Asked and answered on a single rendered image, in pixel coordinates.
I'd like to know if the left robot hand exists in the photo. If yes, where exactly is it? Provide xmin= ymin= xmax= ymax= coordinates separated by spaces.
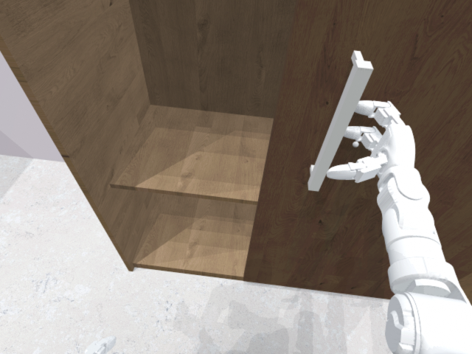
xmin=85 ymin=336 xmax=116 ymax=354

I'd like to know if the robot right forearm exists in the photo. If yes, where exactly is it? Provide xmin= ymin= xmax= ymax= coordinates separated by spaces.
xmin=377 ymin=165 xmax=472 ymax=309

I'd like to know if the right robot upper arm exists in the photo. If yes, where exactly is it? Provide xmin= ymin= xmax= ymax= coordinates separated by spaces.
xmin=385 ymin=291 xmax=472 ymax=354

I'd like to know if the handle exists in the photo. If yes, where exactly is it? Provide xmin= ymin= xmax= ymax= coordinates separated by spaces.
xmin=308 ymin=51 xmax=373 ymax=191

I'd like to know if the right robot hand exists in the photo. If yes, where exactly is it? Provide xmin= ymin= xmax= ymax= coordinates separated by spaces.
xmin=327 ymin=100 xmax=415 ymax=183

